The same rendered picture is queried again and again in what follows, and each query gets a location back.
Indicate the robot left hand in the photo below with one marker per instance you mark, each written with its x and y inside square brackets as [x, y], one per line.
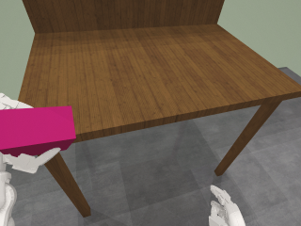
[24, 162]

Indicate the table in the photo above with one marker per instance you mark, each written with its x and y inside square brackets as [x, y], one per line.
[128, 65]

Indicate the sponge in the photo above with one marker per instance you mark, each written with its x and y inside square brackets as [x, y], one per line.
[36, 130]

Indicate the left robot forearm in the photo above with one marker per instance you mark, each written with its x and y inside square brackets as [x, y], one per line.
[8, 197]

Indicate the robot right hand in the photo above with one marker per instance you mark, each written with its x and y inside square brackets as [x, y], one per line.
[229, 215]

